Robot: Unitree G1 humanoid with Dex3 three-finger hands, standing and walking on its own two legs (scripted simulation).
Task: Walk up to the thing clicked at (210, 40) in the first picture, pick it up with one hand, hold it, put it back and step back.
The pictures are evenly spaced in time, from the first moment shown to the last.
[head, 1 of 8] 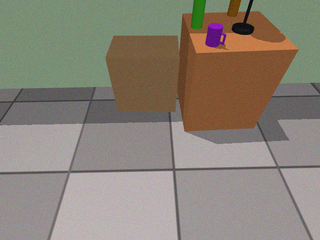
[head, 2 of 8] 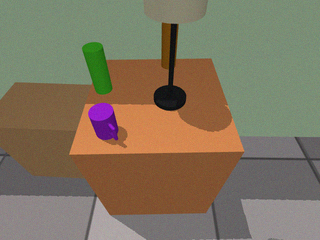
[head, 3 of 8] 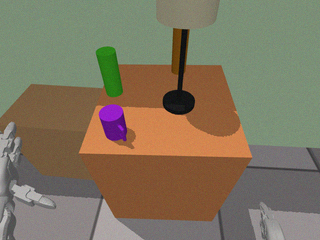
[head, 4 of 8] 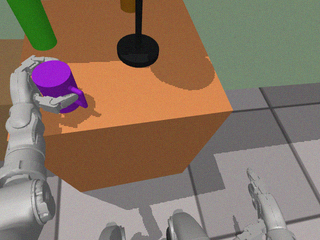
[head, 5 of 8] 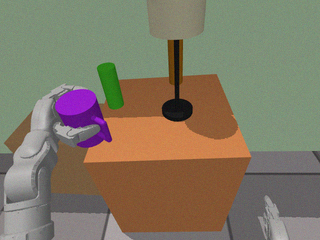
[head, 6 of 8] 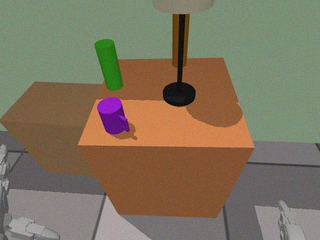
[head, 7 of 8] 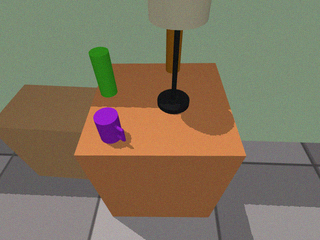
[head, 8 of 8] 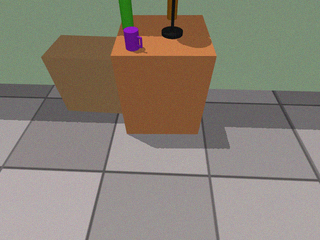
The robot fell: no
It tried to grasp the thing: yes
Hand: left
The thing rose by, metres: 0.23
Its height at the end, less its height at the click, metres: +0.00
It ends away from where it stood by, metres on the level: 0.01
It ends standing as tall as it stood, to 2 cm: yes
